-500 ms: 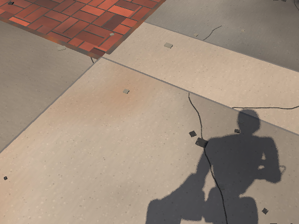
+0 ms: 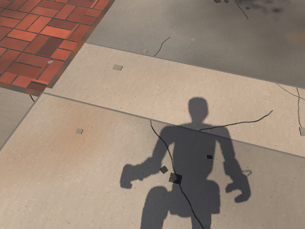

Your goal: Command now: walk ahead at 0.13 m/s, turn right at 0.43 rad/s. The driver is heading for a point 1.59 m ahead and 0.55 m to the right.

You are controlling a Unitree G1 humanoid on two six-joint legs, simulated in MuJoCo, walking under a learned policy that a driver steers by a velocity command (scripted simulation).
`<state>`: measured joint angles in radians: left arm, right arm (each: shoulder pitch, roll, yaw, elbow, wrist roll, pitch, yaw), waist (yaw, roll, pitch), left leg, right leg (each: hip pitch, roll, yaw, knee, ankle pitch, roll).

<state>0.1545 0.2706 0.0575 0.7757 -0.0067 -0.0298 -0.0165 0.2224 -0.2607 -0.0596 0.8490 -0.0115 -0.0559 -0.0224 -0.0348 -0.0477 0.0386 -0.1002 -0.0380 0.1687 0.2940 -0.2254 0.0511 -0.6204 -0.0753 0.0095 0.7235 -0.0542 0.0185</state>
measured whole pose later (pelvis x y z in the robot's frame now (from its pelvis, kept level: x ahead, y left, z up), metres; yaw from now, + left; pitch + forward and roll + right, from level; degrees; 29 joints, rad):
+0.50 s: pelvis +0.15 -0.01 +0.00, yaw -17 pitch +3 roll +1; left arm 0.30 0.29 0.08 0.65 -0.02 -0.01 0.02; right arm 0.09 -0.29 -0.06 0.76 0.01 -0.08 0.01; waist 0.05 -0.01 -0.02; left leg -0.42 -0.01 -0.07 0.56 -0.23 -0.02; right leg -0.30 0.09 0.18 0.47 -0.22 -0.05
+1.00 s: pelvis +0.35 -0.10 -0.02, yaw -31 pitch +3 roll +0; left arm 0.04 0.25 0.04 0.54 -0.02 -0.05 -0.06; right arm 0.45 -0.28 -0.05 0.92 0.03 -0.06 0.00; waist -0.12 -0.03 0.03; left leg 0.11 0.06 0.14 0.29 -0.43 -0.05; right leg -0.56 -0.02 -0.03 0.57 -0.11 -0.07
